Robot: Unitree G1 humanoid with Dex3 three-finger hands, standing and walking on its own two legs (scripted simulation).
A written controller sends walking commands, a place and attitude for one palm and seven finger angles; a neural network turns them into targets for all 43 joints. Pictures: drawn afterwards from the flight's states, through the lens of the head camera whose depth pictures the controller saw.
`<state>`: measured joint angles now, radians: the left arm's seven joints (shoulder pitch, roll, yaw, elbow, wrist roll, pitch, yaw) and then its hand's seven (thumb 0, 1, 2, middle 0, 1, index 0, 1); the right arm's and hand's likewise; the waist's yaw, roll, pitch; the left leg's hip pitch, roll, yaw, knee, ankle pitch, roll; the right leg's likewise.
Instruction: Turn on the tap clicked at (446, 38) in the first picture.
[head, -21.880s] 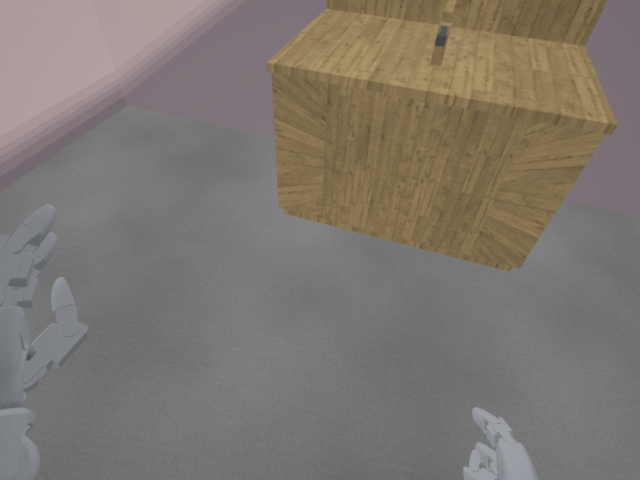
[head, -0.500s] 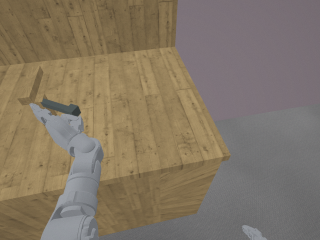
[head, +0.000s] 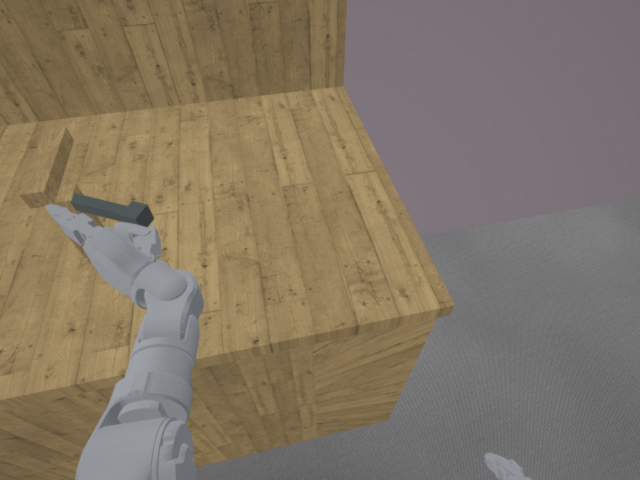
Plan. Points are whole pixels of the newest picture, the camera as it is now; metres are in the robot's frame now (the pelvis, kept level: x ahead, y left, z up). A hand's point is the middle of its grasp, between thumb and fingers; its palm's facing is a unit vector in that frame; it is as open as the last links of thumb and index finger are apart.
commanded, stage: push the lever round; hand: left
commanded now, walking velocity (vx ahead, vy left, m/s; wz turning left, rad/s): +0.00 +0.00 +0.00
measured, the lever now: (137, 216) +0.43 +0.27 +0.09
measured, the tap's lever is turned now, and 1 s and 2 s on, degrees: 60 62 63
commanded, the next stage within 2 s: none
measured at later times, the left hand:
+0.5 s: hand (154, 232) +0.40 +0.24 +0.09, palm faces +0.85 -0.52 -0.05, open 8.5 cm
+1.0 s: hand (154, 232) +0.40 +0.24 +0.09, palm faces +0.85 -0.52 -0.04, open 8.5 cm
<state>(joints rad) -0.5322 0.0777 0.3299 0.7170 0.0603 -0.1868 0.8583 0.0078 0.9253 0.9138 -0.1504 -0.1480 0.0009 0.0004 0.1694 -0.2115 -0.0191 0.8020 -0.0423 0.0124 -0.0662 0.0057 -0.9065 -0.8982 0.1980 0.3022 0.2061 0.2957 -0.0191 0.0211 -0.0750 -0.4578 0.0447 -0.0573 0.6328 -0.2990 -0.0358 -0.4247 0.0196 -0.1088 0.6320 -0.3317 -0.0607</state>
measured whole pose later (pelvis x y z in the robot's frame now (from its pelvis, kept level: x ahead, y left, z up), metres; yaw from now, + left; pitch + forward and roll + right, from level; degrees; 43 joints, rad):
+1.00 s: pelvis -0.02 -0.01 -0.01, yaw +0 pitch +8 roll +0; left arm -0.62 0.13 0.38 0.83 0.05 -0.23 0.86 0.01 0.91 0.91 -0.15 -0.15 0.00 0.00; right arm 0.20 -0.22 -0.02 0.81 -0.05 -0.03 -0.04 0.01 -0.91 -0.90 0.20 0.30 0.21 0.30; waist -0.04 0.02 -0.08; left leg -0.54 0.04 -0.07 0.68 -0.30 -0.04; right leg -0.51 0.02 -0.12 0.70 -0.34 -0.07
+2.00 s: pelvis -0.01 -0.02 -0.01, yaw +0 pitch +9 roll +1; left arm -0.60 0.16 0.41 0.83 0.04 -0.23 0.81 0.02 0.90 0.90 -0.15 -0.15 0.00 0.00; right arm 0.19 -0.24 -0.01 0.79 -0.04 -0.01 -0.07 0.01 -0.91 -0.90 0.20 0.30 0.21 0.30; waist -0.05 0.02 -0.09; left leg -0.54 0.05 -0.07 0.68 -0.30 -0.01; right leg -0.52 0.03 -0.12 0.70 -0.34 -0.09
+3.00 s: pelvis -0.02 -0.02 -0.01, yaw +0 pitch +9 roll +0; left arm -0.63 0.18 0.41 0.86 0.04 -0.24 0.83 0.02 0.90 0.90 -0.15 -0.15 0.00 0.00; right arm 0.22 -0.23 0.00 0.80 -0.04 -0.01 -0.06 0.01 -0.91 -0.90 0.20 0.30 0.21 0.30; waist -0.06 0.02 -0.09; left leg -0.58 0.06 -0.08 0.71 -0.31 -0.01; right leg -0.55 0.04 -0.12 0.72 -0.34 -0.09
